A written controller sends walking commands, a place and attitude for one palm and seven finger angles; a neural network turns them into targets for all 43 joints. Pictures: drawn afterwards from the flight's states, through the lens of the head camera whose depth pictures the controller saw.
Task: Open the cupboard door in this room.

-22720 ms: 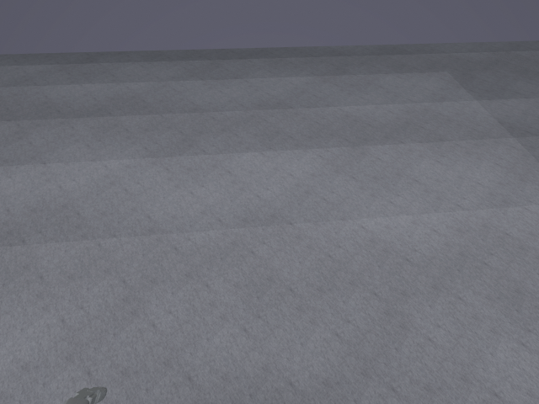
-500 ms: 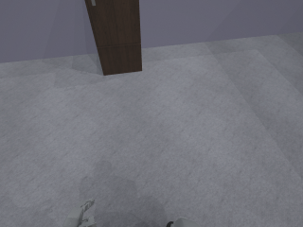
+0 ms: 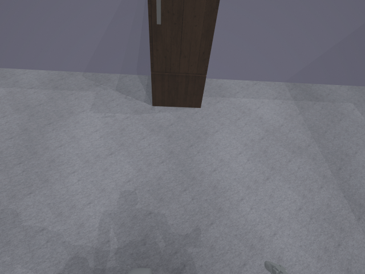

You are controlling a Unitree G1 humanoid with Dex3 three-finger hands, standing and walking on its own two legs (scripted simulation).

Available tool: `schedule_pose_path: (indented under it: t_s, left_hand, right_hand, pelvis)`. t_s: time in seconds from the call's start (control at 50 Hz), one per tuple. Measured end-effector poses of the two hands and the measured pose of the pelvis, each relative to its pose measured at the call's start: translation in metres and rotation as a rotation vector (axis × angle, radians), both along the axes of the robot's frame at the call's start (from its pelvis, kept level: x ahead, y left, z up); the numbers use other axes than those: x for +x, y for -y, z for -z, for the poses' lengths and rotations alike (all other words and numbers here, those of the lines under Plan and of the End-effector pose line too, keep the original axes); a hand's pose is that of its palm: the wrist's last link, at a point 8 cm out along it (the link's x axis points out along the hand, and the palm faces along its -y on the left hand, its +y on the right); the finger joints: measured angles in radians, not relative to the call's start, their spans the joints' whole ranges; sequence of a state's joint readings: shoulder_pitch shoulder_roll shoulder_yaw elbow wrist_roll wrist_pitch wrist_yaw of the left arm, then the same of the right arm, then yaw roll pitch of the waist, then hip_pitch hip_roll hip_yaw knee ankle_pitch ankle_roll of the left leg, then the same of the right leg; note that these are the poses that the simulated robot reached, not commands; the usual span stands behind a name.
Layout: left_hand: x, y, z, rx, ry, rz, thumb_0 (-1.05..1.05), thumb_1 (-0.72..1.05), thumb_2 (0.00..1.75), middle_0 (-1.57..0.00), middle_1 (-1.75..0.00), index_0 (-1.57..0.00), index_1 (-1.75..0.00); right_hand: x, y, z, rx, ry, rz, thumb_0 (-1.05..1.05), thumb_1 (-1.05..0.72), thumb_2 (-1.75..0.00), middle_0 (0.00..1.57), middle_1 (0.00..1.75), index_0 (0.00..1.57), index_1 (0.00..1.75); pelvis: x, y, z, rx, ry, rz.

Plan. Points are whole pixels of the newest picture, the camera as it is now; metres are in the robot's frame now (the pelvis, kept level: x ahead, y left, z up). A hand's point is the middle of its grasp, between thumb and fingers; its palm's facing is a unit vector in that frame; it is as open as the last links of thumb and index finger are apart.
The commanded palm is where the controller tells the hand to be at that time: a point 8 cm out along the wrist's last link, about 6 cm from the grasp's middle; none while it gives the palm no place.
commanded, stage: turn or walk to find it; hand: left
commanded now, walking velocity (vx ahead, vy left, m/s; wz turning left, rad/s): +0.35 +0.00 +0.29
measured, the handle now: (158, 6) +1.36 +0.30 +0.01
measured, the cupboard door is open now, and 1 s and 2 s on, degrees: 0 0 0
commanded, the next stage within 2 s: stand and wait in 0.14 s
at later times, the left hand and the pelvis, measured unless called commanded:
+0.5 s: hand (140, 222) +0.26 +0.14 -0.15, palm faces +0.02 -0.97 -0.22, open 7.4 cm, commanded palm none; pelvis +0.16 -0.04 +0.00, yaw +3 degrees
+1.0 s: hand (129, 262) +0.17 +0.15 -0.16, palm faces +0.13 -0.98 -0.17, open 7.3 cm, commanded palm none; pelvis +0.20 -0.02 +0.02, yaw +3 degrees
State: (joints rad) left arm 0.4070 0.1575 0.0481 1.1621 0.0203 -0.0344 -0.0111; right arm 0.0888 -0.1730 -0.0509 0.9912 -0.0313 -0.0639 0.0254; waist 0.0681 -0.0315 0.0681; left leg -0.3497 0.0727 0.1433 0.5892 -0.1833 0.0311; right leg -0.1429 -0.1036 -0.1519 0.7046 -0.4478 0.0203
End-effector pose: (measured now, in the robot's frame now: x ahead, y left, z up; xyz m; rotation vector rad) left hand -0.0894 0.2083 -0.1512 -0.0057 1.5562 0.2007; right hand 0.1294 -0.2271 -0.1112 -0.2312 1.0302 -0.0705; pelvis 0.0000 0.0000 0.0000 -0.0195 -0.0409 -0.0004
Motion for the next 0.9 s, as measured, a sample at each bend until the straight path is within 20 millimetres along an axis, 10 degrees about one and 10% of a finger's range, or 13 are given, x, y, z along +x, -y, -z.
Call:
schedule_pose_path:
  t_s: [0.24,0.44,0.7,0.9]
  left_hand:
    - [0.209,-0.040,-0.027,0.078,0.298,0.093,0.01,0.91,0.90,-0.19,-0.30,-0.20,-0.30]
    - [0.338,-0.002,-0.031,0.138,0.417,0.184,0.01,0.91,0.90,-0.19,-0.30,-0.20,-0.30]
    - [0.320,0.018,-0.031,0.133,0.320,0.080,-0.01,0.94,0.90,-0.20,-0.30,-0.21,-0.30]
    - [0.271,0.007,-0.018,0.079,0.173,0.027,0.00,0.92,0.90,-0.20,-0.30,-0.20,-0.30]
  right_hand:
    - [-0.022,0.003,-0.002,-0.022,-0.224,0.146,-0.03,-0.96,-0.89,0.20,0.30,0.20,0.30]
    - [-0.033,0.010,0.036,0.082,-0.467,0.204,0.00,-0.92,-0.89,0.20,0.30,0.20,0.30]
    - [0.063,0.025,0.032,0.065,-0.365,0.097,0.01,-0.92,-0.89,0.20,0.30,0.20,0.30]
    - [0.082,0.019,0.014,0.010,-0.328,0.077,0.01,-0.92,-0.90,0.20,0.30,0.20,0.30]
  pelvis:
    - [0.082,-0.011,-0.021,0.024,-0.020,-0.032]
    - [0.154,0.027,-0.002,0.061,-0.011,-0.038]
    - [0.178,0.041,-0.012,0.021,-0.010,-0.067]
    - [0.192,0.026,-0.017,0.020,-0.010,-0.060]
